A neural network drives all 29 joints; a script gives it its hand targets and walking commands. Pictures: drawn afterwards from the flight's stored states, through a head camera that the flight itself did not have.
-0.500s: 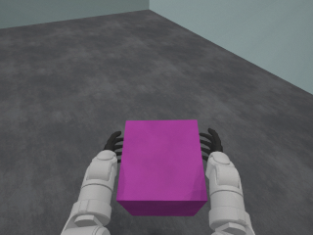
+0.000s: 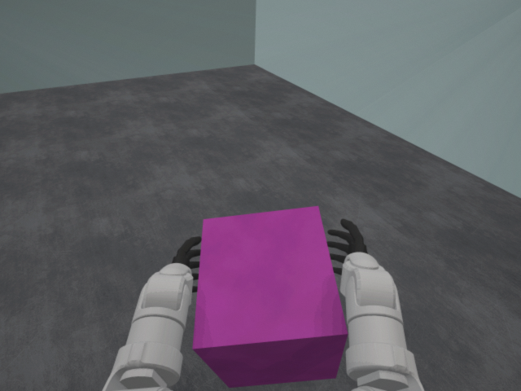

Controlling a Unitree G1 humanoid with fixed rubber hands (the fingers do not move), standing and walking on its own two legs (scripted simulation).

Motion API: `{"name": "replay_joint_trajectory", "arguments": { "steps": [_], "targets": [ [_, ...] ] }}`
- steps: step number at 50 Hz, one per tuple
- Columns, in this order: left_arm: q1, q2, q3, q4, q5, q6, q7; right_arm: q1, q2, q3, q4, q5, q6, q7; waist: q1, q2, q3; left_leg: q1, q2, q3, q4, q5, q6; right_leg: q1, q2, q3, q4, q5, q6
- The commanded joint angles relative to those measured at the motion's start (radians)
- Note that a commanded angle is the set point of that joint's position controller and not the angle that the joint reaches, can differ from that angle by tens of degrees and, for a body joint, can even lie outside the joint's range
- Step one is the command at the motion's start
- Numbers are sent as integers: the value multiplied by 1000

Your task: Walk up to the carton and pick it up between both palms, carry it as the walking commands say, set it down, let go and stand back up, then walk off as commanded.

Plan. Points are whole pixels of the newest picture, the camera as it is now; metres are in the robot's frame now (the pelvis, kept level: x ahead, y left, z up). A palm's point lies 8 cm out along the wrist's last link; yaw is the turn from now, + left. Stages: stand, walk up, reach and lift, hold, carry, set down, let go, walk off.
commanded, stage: reach and lift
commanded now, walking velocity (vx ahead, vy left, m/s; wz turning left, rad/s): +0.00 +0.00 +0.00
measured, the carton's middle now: (271, 301) +0.31 -0.03 -0.01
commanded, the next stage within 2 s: hold in 1.20 s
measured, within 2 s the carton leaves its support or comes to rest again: neither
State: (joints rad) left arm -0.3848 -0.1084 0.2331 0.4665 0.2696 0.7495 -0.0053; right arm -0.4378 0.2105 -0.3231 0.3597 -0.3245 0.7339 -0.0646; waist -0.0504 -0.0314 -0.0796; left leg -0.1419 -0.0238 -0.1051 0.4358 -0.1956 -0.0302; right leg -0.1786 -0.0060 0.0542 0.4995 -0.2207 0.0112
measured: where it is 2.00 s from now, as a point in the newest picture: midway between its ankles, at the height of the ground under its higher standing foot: outside the picture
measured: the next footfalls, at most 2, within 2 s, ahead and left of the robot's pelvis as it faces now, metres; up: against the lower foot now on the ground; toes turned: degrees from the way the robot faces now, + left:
none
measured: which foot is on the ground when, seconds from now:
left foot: down 0.00-1.00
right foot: down 0.00-1.00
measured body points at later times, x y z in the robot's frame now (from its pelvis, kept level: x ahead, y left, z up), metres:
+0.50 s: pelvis +0.00 +0.00 +0.00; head -0.06 +0.00 +0.45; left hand +0.31 +0.14 +0.04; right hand +0.32 -0.15 +0.08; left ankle +0.04 +0.15 -0.74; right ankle +0.04 -0.12 -0.74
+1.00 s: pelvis +0.00 +0.00 +0.00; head -0.07 +0.00 +0.45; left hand +0.29 +0.14 +0.04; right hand +0.32 -0.14 +0.08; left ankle +0.04 +0.15 -0.74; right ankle +0.04 -0.12 -0.74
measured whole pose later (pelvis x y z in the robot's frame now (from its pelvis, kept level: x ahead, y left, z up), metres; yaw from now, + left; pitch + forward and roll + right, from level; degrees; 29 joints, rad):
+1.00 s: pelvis +0.00 +0.00 +0.00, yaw +0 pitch -6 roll +1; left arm -0.28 -0.16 0.23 0.33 0.28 0.78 0.03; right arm -0.43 0.21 -0.31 0.36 -0.33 0.72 -0.02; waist -0.03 -0.02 -0.06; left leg -0.14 -0.02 -0.11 0.43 -0.19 -0.03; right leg -0.17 -0.01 0.05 0.49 -0.21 0.01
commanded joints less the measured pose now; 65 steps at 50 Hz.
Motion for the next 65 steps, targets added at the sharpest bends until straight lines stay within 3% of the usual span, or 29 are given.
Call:
{"name": "replay_joint_trajectory", "arguments": {
  "steps": [1, 6, 10, 13, 17, 18, 21, 22, 26, 27, 29, 30, 31, 32, 38, 39, 40, 41, 44, 48, 49, 51, 52, 53, 57, 58, 60, 61, 65],
  "targets": [
    [-788, -929, -394, -111, -226, -69, -257, -463, 1033, 435, 216, 223, 32, 285, 43, 5, -122, 57, -74, 52, -95, -51, 43, 114, 69, 5, -151, 3, 14],
    [-818, -1033, -515, -258, -302, -83, -239, -426, 1067, 527, 127, 300, 0, 296, 32, 122, -263, 114, -69, 41, -78, 117, 20, 175, 71, 10, -113, 191, 7],
    [-761, -1004, -488, -215, -281, -69, -240, -390, 1029, 486, 148, 249, 9, 297, 28, 15, -234, 120, -58, 24, -79, 95, 15, 134, 91, 3, -134, 138, 12],
    [-665, -1005, -448, -140, -248, -62, -240, -411, 1001, 494, 124, 239, 1, 294, 41, 45, -194, 106, -66, 25, -82, 120, 25, 146, 71, 28, -141, 177, 10],
    [-688, -969, -397, -102, -236, -62, -236, -496, 1001, 511, 126, 258, 1, 304, 89, -17, -147, 49, -71, 43, -92, 1, 42, 125, 78, 22, -145, 35, 15],
    [-708, -980, -423, -133, -239, -66, -239, -398, 1008, 478, 175, 229, 6, 299, 58, -5, -179, 96, -74, 38, -87, 45, 37, 110, 74, 22, -156, 76, 20],
    [-747, -983, -430, -160, -251, -70, -235, -438, 1006, 476, 172, 246, 0, 300, 59, 43, -165, 64, -72, 30, -98, 31, 33, 139, 79, 18, -144, 87, 8],
    [-747, -973, -425, -163, -253, -78, -234, -453, 1019, 498, 148, 247, -3, 304, 69, -30, -184, 90, -68, 33, -87, 15, 41, 124, 81, 23, -145, 52, 18],
    [-749, -1008, -444, -153, -247, -76, -230, -446, 1005, 480, 164, 250, -4, 306, 47, 72, -135, 76, -68, 35, -99, -22, 39, 97, 77, 5, -146, 28, 7],
    [-664, -985, -424, -161, -230, -72, -227, -440, 1021, 505, 126, 257, -4, 311, 82, 11, -156, 58, -66, 38, -96, 43, 34, 138, 88, 1, -140, 89, 12],
    [-702, -989, -436, -178, -253, -73, -228, -388, 1007, 486, 143, 238, 4, 301, 54, 11, -194, 141, -67, 23, -83, 84, 33, 100, 76, 15, -148, 113, 18],
    [-685, -992, -436, -228, -257, -83, -222, -397, 1040, 518, 109, 256, 2, 308, 83, -40, -254, 136, -62, 24, -72, 96, 36, 147, 87, 17, -132, 134, 20],
    [-701, -990, -463, -229, -272, -88, -229, -434, 1042, 560, 96, 290, -5, 311, 86, 15, -239, 122, -65, 38, -68, 135, 39, 142, 85, 19, -118, 184, 24],
    [-736, -1004, -467, -252, -271, -77, -228, -359, 1055, 517, 143, 261, 8, 310, 40, 15, -224, 126, -65, 23, -79, 78, 33, 114, 71, 23, -135, 121, 20],
    [-682, -996, -532, -305, -280, -63, -224, -329, 1040, 545, 84, 271, 11, 311, 54, 36, -254, 139, -68, 23, -87, 142, 23, 152, 92, 15, -138, 193, 15],
    [-613, -1005, -516, -245, -269, -41, -224, -278, 1006, 520, 122, 256, 20, 306, 25, 75, -212, 135, -78, 27, -85, 154, 18, 126, 85, 18, -154, 200, 8],
    [-616, -989, -495, -258, -274, -58, -224, -321, 1017, 541, 100, 259, 14, 308, 51, -11, -211, 91, -64, 14, -83, 141, 33, 153, 87, 20, -137, 183, 19],
    [-669, -978, -519, -266, -267, -54, -227, -290, 1012, 521, 119, 250, 17, 307, 40, 49, -208, 105, -70, 23, -92, 110, 28, 142, 85, 15, -146, 169, 19],
    [-625, -982, -540, -289, -279, -58, -215, -273, 1007, 545, 109, 261, 11, 315, 45, 59, -187, 101, -67, 21, -97, 139, 26, 143, 88, 18, -137, 189, 11],
    [-640, -956, -543, -316, -286, -55, -224, -251, 1010, 534, 117, 238, 23, 308, 21, -18, -218, 99, -71, 18, -90, 93, 25, 147, 83, 22, -149, 161, 27],
    [-626, -943, -531, -307, -267, -44, -223, -184, 1022, 502, 193, 231, 40, 304, 11, 32, -147, 77, -67, 19, -90, 97, 31, 104, 72, 32, -147, 168, 24],
    [-652, -971, -542, -292, -279, -46, -226, -258, 1034, 519, 148, 241, 18, 308, 33, -1, -170, 57, -72, 27, -101, 8, 31, 144, 78, 31, -152, 80, 16],
    [-685, -964, -537, -299, -260, -50, -221, -306, 1005, 503, 138, 227, 15, 311, 37, 76, -138, 48, -70, 25, -103, 2, 26, 127, 81, 26, -144, 70, 1],
    [-688, -986, -526, -280, -282, -43, -230, -329, 1031, 511, 128, 226, 22, 303, 32, -34, -174, 73, -69, 24, -93, -50, 33, 120, 80, 25, -166, -9, 13],
    [-688, -977, -519, -245, -255, -42, -231, -345, 1040, 509, 147, 246, 14, 314, 31, 47, -107, 29, -88, 47, -89, -60, 35, 97, 68, 23, -166, -11, 15],
    [-721, -988, -526, -279, -288, -48, -226, -289, 1051, 521, 178, 244, 24, 314, 31, 0, -184, 72, -74, 33, -96, -66, 32, 121, 68, 25, -165, -8, 17],
    [-672, -990, -538, -279, -272, -44, -229, -288, 1038, 503, 170, 247, 15, 324, 21, 39, -129, 64, -67, 31, -103, -33, 30, 77, 77, 19, -153, 6, 1],
    [-730, -975, -512, -274, -281, -50, -228, -310, 1030, 501, 182, 230, 26, 323, 36, -22, -157, 77, -61, 27, -101, -75, 36, 101, 85, 13, -156, -17, 7],
    [-707, -999, -567, -330, -301, -43, -225, -252, 1024, 508, 132, 238, 20, 328, 17, 53, -193, 98, -71, 23, -109, -15, 20, 116, 87, 20, -154, 55, -7]
  ]
}}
